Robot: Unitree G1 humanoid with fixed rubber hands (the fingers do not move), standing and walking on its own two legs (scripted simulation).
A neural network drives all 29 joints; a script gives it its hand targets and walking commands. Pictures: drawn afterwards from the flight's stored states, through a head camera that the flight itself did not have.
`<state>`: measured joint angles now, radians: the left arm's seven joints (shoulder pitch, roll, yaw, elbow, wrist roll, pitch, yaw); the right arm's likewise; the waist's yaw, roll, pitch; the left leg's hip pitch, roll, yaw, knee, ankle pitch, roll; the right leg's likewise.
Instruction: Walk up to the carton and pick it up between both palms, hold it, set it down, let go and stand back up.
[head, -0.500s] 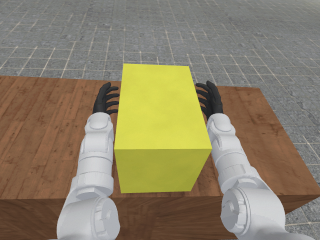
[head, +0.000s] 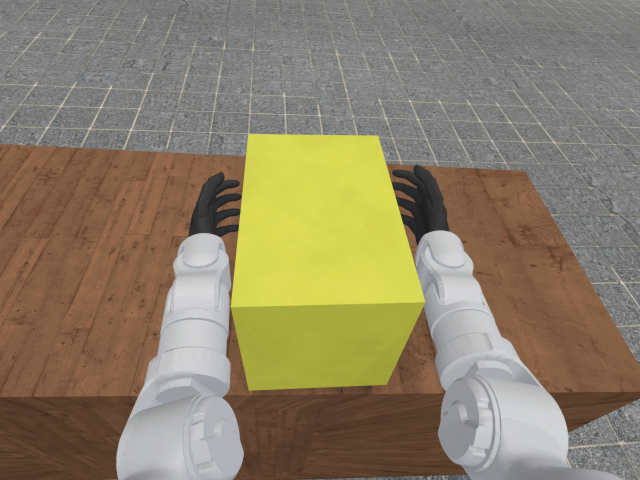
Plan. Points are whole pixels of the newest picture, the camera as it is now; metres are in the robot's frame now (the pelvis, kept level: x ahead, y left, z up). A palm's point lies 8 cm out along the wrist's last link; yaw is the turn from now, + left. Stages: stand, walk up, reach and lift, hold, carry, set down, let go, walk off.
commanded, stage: set down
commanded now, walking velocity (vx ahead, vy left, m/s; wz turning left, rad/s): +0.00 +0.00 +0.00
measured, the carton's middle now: (316, 257) +0.41 +0.02 +0.04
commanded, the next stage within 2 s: none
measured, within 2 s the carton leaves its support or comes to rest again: rests again in 0.88 s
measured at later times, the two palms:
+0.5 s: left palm (208, 247) +0.39 +0.16 +0.07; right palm (427, 239) +0.41 -0.12 +0.10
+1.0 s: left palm (211, 251) +0.39 +0.16 +0.06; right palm (427, 247) +0.41 -0.12 +0.08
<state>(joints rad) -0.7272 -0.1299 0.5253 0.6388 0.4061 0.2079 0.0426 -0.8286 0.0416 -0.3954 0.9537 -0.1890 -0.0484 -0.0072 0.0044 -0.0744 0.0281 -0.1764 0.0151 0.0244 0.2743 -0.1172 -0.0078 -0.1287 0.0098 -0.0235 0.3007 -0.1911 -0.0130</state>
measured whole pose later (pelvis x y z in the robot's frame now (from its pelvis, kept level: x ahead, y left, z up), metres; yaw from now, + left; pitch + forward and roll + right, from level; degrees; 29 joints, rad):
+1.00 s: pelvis +0.00 +0.00 +0.00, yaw +0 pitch +1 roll +0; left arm -0.69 -0.15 0.57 0.69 0.45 0.08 0.01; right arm -0.75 0.09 -0.47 0.91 -0.30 -0.12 0.02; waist 0.01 -0.07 0.06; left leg -0.18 0.02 0.02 0.27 -0.12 -0.01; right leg -0.13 0.01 -0.02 0.30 -0.19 -0.01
